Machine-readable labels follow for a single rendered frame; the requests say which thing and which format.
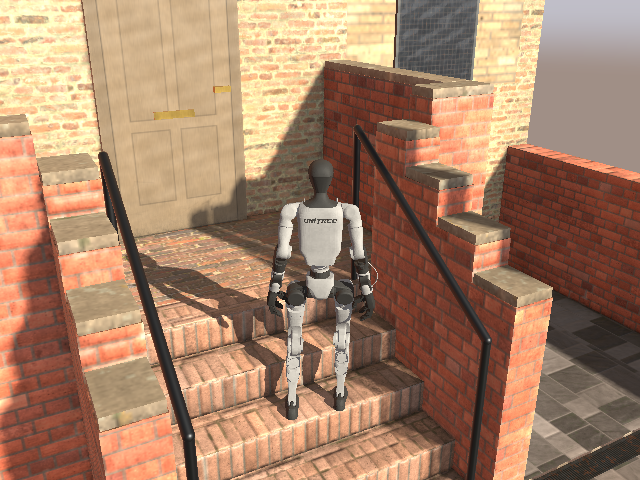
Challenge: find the left robot upper arm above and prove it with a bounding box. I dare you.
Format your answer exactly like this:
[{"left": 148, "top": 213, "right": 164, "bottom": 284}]
[{"left": 276, "top": 202, "right": 300, "bottom": 259}]

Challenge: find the robot right shin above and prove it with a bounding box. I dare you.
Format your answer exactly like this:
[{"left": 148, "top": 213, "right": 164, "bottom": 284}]
[{"left": 334, "top": 333, "right": 350, "bottom": 398}]

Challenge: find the right robot hand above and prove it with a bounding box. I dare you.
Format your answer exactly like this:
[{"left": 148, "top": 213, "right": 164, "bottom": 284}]
[{"left": 352, "top": 292, "right": 375, "bottom": 321}]

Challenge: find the left robot hand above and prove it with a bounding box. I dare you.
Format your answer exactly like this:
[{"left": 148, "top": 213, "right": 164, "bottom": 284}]
[{"left": 267, "top": 290, "right": 290, "bottom": 317}]

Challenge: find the robot left forearm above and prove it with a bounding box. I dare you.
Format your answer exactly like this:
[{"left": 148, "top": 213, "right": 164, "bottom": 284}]
[{"left": 269, "top": 244, "right": 287, "bottom": 293}]

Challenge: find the robot right forearm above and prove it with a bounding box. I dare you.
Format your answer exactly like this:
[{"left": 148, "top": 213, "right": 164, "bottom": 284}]
[{"left": 354, "top": 245, "right": 373, "bottom": 295}]

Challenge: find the right robot upper arm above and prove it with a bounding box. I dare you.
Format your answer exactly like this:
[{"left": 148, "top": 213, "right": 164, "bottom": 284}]
[{"left": 341, "top": 203, "right": 365, "bottom": 260}]

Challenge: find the robot right thigh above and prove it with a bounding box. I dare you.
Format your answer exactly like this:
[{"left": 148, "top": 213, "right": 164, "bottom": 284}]
[{"left": 333, "top": 279, "right": 354, "bottom": 350}]

